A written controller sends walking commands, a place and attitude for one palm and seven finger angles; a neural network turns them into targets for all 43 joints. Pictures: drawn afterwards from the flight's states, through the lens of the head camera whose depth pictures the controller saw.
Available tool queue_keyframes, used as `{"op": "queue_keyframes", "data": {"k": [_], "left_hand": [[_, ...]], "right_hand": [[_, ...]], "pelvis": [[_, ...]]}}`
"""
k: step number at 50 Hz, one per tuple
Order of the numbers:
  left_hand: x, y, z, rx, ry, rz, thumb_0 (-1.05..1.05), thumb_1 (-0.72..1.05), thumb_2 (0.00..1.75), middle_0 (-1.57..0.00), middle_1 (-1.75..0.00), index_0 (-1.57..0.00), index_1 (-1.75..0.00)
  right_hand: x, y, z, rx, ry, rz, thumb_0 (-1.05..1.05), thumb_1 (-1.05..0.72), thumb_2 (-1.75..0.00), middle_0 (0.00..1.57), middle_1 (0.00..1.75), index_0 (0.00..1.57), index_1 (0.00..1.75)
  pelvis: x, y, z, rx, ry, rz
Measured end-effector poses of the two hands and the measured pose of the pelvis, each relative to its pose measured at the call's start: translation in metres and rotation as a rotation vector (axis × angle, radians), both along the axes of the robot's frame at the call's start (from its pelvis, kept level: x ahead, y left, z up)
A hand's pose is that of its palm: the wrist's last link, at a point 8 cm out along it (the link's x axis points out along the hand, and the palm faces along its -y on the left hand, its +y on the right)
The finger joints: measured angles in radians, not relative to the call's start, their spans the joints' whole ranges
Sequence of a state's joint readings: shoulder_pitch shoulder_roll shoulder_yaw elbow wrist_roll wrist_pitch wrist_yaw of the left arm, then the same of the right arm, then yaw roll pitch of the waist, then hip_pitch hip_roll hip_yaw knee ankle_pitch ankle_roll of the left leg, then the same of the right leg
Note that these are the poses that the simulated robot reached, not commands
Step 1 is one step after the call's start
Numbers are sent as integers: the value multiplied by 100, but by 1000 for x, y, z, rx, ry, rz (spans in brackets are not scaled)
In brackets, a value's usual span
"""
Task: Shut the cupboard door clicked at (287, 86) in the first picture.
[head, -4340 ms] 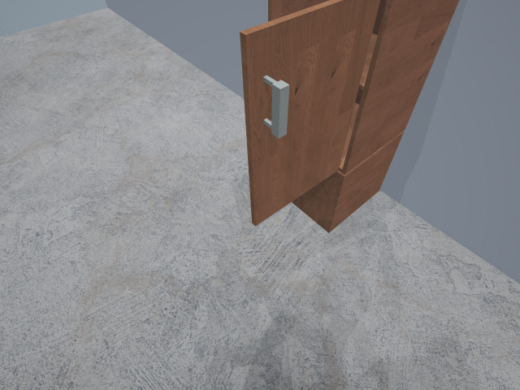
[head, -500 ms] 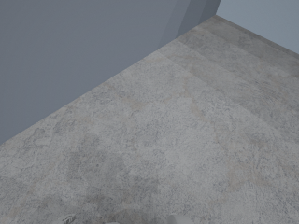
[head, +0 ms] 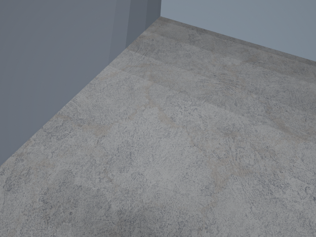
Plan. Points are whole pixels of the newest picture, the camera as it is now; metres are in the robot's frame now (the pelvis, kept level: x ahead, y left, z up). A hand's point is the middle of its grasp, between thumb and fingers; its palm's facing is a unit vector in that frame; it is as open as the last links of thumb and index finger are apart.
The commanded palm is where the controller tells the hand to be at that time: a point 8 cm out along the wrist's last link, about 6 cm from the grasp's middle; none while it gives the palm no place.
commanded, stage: walk around to get in front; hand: left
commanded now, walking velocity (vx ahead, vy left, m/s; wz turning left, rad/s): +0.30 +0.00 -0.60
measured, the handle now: out of the picture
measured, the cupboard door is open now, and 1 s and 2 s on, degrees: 88 88 88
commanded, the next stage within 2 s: walk to a spot facing it in 0.94 s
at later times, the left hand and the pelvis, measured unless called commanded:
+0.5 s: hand (151, 159) +0.38 +0.04 -0.16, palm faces -0.34 -0.92 -0.19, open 7.4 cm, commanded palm none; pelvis +0.17 -0.08 -0.01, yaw -17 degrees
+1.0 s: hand (153, 142) +0.46 +0.04 -0.17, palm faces -0.38 -0.91 -0.17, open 7.4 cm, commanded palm none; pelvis +0.40 -0.14 +0.00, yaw -29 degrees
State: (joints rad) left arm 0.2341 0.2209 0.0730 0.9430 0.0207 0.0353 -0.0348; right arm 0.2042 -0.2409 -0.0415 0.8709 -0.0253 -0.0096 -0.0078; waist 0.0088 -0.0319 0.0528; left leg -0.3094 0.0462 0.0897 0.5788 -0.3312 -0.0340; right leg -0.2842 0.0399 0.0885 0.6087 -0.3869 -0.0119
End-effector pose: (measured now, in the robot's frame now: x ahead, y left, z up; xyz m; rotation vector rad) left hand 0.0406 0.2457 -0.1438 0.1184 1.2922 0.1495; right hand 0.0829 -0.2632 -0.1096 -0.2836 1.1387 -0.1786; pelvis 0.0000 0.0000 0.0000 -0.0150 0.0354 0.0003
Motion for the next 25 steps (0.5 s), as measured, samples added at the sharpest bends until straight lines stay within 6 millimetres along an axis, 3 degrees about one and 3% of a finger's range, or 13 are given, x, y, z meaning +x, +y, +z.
{"op": "queue_keyframes", "data": {"k": [4,9,13,18,22,25], "left_hand": [[37,3,-1,-23,21,-72,1,90,90,-21,-30,-20,-30],[112,-11,10,-42,-42,-167,1,91,90,-20,-30,-20,-30],[184,-39,15,-50,-97,-266,1,91,90,-20,-30,-20,-30],[280,-96,14,-50,-174,-408,1,91,90,-20,-30,-20,-30],[339,-138,9,-36,-288,-450,1,91,90,-20,-30,-20,-30],[347,-151,12,-18,-264,-450,0,91,90,-20,-30,-20,-30]], "right_hand": [[-14,10,7,-4,15,-57,0,-91,-90,20,30,20,30],[-53,22,9,27,150,-169,0,-91,-90,20,30,20,30],[-88,31,5,69,274,-284,0,-91,-90,20,30,20,30],[-120,37,-5,135,422,-429,0,-91,-90,20,30,20,30],[-118,23,-24,193,507,-501,0,-91,-90,20,30,20,30],[-76,-4,-32,186,449,-515,1,-91,-90,20,30,20,30]], "pelvis": [[21,5,5,-7,-4,-60],[50,1,15,-21,0,-128],[77,-9,14,-21,0,-185],[117,-34,2,-11,-4,-252],[149,-67,-18,16,-26,-284],[167,-79,-13,7,-43,-300]]}}
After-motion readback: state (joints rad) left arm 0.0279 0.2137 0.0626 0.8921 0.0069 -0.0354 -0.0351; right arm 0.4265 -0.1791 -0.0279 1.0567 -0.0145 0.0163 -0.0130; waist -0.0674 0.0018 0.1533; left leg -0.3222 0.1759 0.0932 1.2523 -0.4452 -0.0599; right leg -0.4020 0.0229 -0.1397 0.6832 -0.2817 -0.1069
